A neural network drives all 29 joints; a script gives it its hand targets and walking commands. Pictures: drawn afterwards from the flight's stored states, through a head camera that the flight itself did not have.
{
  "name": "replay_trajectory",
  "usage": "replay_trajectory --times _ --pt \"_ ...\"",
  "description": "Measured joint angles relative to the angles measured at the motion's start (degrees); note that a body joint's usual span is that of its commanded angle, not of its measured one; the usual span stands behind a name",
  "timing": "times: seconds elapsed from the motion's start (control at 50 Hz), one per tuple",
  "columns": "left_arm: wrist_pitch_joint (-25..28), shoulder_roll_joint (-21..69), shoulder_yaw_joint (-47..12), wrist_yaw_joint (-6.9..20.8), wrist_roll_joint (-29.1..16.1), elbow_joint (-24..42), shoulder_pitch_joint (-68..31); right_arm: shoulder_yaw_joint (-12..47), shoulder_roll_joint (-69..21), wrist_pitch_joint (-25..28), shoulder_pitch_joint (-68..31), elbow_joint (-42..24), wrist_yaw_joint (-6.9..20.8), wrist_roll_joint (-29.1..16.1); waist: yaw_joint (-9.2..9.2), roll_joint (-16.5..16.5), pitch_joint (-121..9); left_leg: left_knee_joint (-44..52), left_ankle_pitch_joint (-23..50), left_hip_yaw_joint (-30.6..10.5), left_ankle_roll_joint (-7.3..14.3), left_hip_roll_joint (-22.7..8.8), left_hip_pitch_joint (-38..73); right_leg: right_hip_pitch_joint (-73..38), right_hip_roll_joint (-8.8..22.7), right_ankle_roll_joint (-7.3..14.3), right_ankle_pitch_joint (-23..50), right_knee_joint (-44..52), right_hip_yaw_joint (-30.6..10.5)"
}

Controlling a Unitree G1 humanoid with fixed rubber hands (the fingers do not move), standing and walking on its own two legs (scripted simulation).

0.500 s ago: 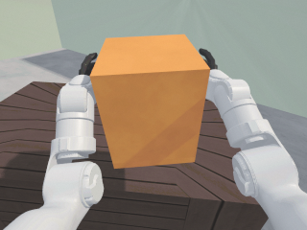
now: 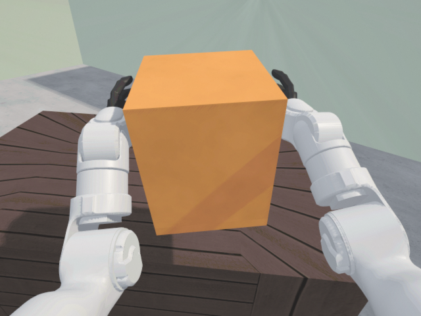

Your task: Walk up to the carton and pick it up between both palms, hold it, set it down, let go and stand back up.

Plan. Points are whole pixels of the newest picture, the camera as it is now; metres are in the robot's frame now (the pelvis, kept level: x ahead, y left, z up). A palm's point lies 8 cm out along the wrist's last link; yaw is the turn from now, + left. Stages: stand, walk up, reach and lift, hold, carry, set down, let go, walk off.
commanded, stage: hold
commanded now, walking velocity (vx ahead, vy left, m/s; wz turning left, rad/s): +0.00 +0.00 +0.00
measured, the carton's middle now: (205, 140) +0.36 +0.00 +0.24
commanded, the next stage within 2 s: none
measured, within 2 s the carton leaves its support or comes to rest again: neither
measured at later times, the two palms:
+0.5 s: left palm (119, 115) +0.37 +0.15 +0.29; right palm (286, 106) +0.37 -0.14 +0.30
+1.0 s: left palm (118, 114) +0.37 +0.15 +0.29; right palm (285, 106) +0.37 -0.14 +0.30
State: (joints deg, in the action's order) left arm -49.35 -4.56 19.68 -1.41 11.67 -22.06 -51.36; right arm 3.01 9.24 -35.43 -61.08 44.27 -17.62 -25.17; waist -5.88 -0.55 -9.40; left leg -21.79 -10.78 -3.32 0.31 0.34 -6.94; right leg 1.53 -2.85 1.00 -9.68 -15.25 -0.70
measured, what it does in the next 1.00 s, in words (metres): stands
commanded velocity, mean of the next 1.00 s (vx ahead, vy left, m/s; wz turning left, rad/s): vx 0.00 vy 0.00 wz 0.00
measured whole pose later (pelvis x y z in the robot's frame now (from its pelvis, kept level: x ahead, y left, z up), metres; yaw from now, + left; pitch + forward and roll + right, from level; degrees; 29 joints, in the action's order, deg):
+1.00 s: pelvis +0.00 +0.00 +0.00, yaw +0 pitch -4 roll -1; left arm -47.2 -5.2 20.6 -1.1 11.7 -25.8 -53.5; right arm 2.2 9.0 -34.5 -63.5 47.7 -17.2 -24.0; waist -5.4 -0.5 -9.4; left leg -21.1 -10.0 -4.0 -0.1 0.3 -7.1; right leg 1.8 -3.1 1.4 -9.4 -15.1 -0.5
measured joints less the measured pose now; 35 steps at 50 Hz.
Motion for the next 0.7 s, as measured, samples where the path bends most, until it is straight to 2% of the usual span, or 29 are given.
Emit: replay_trajectory --times 0.7 --pt "1.9 -0.4 1.1 0.1 0.1 -3.8 -2.2 -1.1 -0.1 0.8 -3.0 4.0 0.7 1.3 0.74 0.2 -0.2 0.8 0.7 -0.5 -0.4 -0.1 -0.2 0.4 -0.3 0.4 0.4 0.3 0.0"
